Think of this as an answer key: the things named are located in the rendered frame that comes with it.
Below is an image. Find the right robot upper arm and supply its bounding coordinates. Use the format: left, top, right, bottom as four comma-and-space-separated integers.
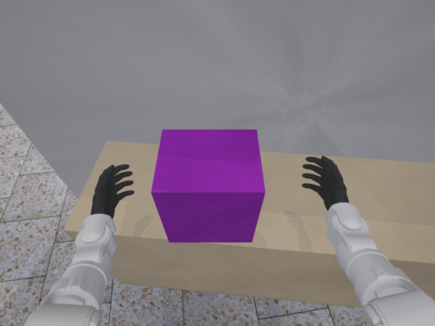
362, 289, 435, 326

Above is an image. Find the carton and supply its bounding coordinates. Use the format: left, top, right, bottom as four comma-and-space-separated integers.
151, 130, 265, 242

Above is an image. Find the right robot hand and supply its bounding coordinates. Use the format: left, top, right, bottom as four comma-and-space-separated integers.
302, 156, 349, 210

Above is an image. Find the right robot forearm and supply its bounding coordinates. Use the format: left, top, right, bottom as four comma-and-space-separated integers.
326, 202, 435, 307

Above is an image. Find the left robot forearm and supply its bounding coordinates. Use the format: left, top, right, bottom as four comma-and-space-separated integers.
24, 214, 117, 326

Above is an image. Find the left robot hand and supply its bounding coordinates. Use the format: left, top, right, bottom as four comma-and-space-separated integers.
90, 164, 135, 219

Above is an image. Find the left robot upper arm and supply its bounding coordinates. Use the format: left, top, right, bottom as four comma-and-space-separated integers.
29, 303, 102, 326

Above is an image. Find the pedestal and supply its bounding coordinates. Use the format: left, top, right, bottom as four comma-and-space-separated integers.
64, 141, 435, 308

